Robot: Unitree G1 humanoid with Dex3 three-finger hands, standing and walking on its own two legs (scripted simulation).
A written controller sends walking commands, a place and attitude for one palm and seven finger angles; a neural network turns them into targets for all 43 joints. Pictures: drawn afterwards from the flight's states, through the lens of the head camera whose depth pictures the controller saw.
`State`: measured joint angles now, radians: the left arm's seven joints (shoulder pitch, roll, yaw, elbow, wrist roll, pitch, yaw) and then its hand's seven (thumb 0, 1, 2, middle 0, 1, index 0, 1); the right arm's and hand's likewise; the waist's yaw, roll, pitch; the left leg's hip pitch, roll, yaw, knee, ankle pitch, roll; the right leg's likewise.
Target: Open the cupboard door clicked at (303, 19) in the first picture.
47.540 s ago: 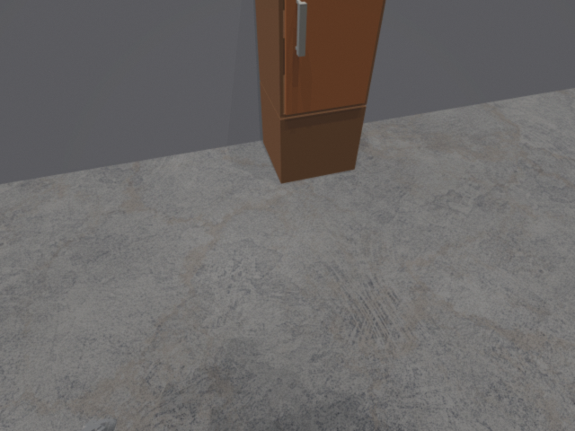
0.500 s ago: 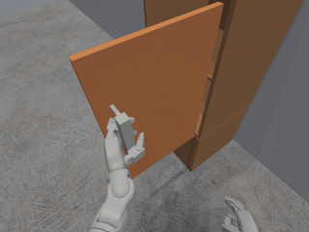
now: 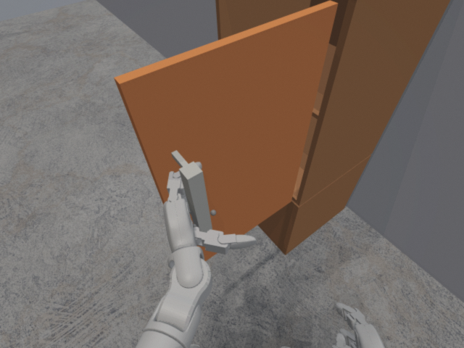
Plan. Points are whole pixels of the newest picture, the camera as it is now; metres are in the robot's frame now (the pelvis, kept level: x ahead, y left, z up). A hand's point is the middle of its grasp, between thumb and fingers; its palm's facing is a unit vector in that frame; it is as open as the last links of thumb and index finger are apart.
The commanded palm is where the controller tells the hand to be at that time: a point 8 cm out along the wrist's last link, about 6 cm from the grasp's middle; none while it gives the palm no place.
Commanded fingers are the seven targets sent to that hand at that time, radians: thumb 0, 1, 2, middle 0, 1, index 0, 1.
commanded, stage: open thumb and fingers to let go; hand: left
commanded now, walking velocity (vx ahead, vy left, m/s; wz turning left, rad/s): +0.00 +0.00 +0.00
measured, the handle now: (191, 194) +0.37 +0.09 +0.07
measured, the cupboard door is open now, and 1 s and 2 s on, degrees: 90 92 92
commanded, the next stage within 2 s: slide the hand sideways off the handle in 0.10 s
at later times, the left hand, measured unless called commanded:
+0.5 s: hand (204, 234) +0.29 +0.06 +0.07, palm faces -0.21 -0.98 +0.00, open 16.2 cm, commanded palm +0.27 +0.11 +0.07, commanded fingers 0.00 -0.50 0.30 -0.15 -0.30 -0.15 -0.30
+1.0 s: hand (179, 253) +0.26 +0.10 +0.06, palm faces -0.15 -0.99 -0.04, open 16.2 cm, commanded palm +0.23 +0.17 +0.07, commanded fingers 0.00 -0.50 0.30 -0.15 -0.30 -0.15 -0.30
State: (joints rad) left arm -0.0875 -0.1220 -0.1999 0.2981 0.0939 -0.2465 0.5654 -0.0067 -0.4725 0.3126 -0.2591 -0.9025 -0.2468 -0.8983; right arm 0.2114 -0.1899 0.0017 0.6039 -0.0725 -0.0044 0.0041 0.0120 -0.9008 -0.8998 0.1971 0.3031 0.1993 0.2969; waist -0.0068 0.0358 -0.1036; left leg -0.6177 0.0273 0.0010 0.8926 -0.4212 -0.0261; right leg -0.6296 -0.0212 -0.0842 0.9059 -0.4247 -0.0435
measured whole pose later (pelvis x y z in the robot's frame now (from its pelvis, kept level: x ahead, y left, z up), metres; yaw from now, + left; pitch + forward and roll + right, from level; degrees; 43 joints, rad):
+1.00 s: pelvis +0.01 +0.01 +0.00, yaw -1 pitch +8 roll +0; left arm 0.25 0.12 -0.14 -0.06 -0.08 -0.25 -0.06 -0.01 -0.50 0.30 -0.20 -0.33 -0.19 -0.32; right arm 0.25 -0.22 0.04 0.47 0.00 -0.08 -0.02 0.01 -0.90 -0.90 0.20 0.30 0.20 0.30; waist 0.00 0.04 -0.08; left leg -0.61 0.02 0.02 0.93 -0.46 -0.01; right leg -0.62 -0.03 -0.07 0.93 -0.45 -0.02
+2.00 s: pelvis +0.01 +0.03 +0.01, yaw +0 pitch +4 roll -2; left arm 0.47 0.27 0.14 -0.31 -0.27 -0.12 -0.27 -0.01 -0.48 0.31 -0.16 -0.31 -0.15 -0.30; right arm 0.27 -0.24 0.07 0.48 0.04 -0.19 -0.07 0.01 -0.90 -0.90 0.20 0.30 0.20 0.30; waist 0.03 0.06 -0.09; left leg -0.51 0.02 -0.01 0.90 -0.46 0.01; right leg -0.49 -0.02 -0.09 0.85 -0.43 0.00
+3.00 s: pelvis +0.03 +0.03 +0.05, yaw -2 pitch -5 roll -1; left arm 0.45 0.33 0.32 -0.36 -0.04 -0.08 0.11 0.01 0.87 0.89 -0.21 -0.31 -0.20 -0.30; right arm 0.19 -0.23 0.02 0.66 -0.01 -0.12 -0.08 0.01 -0.90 -0.90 0.20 0.30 0.20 0.30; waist 0.08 0.06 0.04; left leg -0.05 0.02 0.04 0.41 -0.26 0.01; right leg -0.05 0.00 -0.04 0.37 -0.23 0.00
